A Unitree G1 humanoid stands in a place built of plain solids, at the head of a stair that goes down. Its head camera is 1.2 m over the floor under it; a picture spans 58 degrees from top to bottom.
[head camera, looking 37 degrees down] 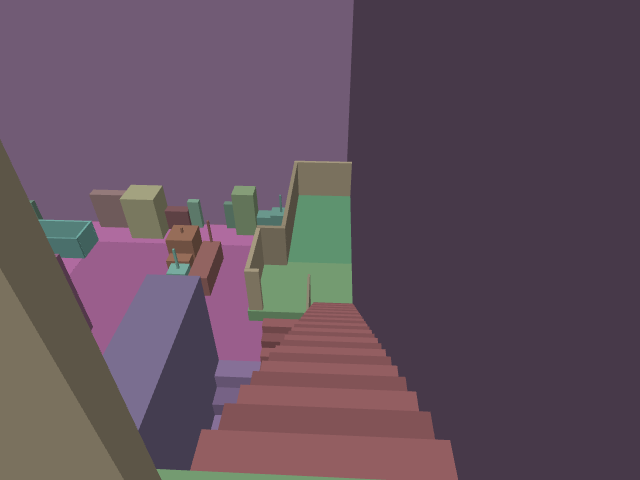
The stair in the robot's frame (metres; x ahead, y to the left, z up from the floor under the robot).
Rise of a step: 0.21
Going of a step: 0.23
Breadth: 0.85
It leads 3 degrees to the right of straight ahead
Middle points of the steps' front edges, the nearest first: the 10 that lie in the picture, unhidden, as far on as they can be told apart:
0.77 -0.02 -0.21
1.00 -0.03 -0.41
1.24 -0.04 -0.62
1.47 -0.05 -0.83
1.70 -0.06 -1.04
1.93 -0.07 -1.24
2.16 -0.08 -1.45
2.39 -0.09 -1.66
2.62 -0.10 -1.87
2.85 -0.11 -2.07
